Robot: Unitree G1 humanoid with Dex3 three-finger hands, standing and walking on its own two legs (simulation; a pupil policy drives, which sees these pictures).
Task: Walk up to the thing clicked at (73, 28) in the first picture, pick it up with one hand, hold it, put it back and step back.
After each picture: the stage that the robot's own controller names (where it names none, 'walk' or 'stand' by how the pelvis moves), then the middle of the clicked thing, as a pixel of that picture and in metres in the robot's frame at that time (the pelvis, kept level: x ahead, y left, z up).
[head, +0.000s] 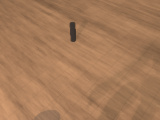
stand; (72, 32) +1.52 +0.09 -0.65
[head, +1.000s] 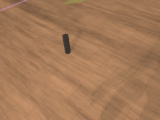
walk; (66, 44) +1.38 +0.26 -0.64
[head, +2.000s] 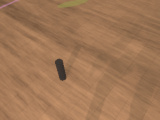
walk; (61, 70) +0.89 +0.25 -0.65
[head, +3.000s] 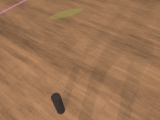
walk; (58, 104) +0.55 +0.23 -0.65
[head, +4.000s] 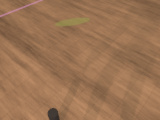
stand; (54, 119) +0.46 +0.20 -0.64
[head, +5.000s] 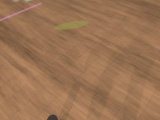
stand; out of the picture +0.43 +0.20 -0.65
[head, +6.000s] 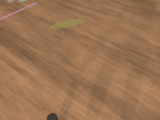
stand; out of the picture +0.43 +0.22 -0.66
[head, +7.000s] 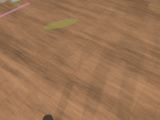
stand; out of the picture +0.42 +0.23 -0.66
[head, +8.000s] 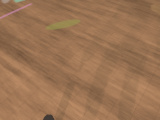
stand; out of the picture +0.42 +0.23 -0.66
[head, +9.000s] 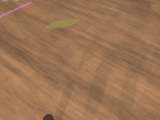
stand; out of the picture +0.42 +0.23 -0.66
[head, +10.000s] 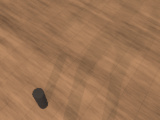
go down; (41, 99) +0.46 +0.23 -0.58
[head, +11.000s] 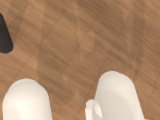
go down; out of the picture +0.50 +0.28 -0.22
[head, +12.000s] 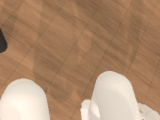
close in; out of the picture +0.50 +0.28 -0.22
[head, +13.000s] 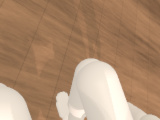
close; out of the picture +0.48 +0.32 -0.16
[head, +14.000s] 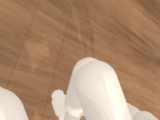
lift; out of the picture +0.45 +0.32 -0.16
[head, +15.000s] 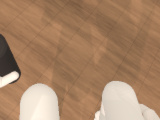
lift; (2, 63) +0.36 +0.26 -0.02
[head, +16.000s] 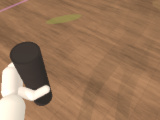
hold; (35, 79) +0.33 +0.15 +0.09
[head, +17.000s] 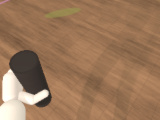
hold; (35, 83) +0.33 +0.16 +0.05
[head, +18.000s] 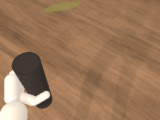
crouch; (36, 85) +0.32 +0.16 +0.03
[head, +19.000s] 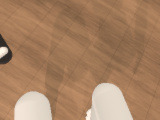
crouch; out of the picture +0.46 +0.25 -0.04
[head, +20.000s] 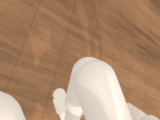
lower; out of the picture +0.45 +0.31 -0.17
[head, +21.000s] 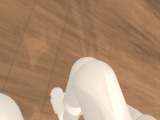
lower; out of the picture +0.45 +0.33 -0.17
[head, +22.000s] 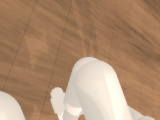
lower; out of the picture +0.45 +0.34 -0.16
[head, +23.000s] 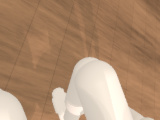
lower; out of the picture +0.46 +0.33 -0.16
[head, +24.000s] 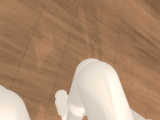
loosen; out of the picture +0.46 +0.30 -0.15
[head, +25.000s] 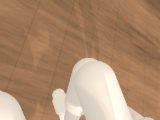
withdraw; out of the picture +0.45 +0.31 -0.18
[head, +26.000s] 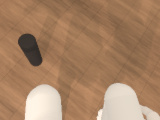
walk; (32, 52) +0.50 +0.24 -0.30
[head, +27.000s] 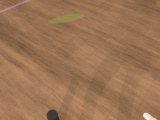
stand; out of the picture +0.44 +0.19 -0.59
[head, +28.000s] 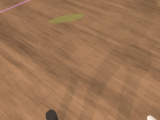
stand; out of the picture +0.43 +0.20 -0.60
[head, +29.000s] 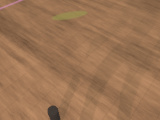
stand; (54, 117) +0.44 +0.20 -0.61
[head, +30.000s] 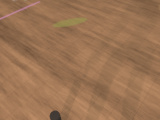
walk; out of the picture +0.45 +0.20 -0.65
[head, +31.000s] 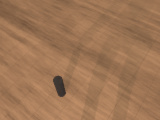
walk; (59, 87) +0.60 +0.19 -0.64
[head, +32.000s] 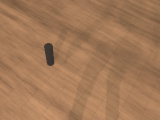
walk; (49, 55) +0.89 +0.22 -0.64
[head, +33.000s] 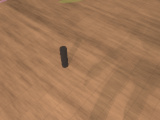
stand; (64, 57) +1.07 +0.19 -0.64
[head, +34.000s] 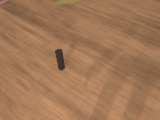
stand; (60, 60) +1.05 +0.22 -0.66
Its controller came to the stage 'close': yes
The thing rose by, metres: 0.69
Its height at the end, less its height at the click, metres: +0.00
